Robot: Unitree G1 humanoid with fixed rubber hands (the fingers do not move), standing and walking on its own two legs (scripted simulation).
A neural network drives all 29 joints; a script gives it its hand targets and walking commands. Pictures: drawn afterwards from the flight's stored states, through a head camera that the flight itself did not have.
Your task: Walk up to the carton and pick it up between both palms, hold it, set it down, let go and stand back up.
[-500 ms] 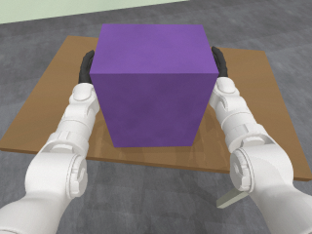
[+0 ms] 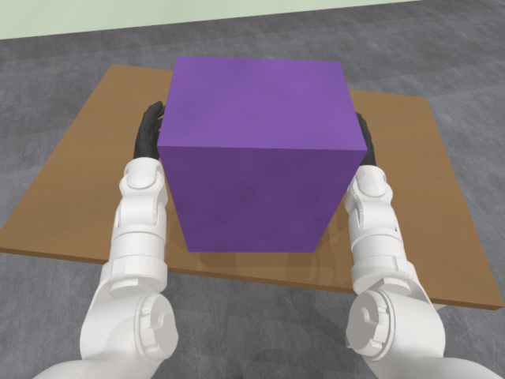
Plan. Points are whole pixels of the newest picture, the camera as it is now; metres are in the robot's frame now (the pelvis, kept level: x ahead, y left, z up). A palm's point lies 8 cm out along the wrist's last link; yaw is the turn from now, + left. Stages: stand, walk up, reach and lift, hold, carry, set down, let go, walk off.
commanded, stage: reach and lift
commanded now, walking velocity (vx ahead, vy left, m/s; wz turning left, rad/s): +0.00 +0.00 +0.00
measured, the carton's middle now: (254, 168) +0.43 -0.02 +0.07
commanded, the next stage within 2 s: none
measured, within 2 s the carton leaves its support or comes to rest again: leaves its support in 0.64 s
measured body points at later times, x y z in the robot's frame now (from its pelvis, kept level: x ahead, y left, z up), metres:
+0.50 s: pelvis -0.03 +0.01 +0.00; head +0.00 +0.03 +0.45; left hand +0.41 +0.14 +0.11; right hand +0.38 -0.19 +0.12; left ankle +0.01 +0.13 -0.75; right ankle -0.04 -0.08 -0.75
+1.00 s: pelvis -0.02 -0.01 +0.00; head -0.04 +0.02 +0.45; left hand +0.44 +0.12 +0.21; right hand +0.40 -0.21 +0.20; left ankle +0.01 +0.13 -0.75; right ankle -0.04 -0.08 -0.75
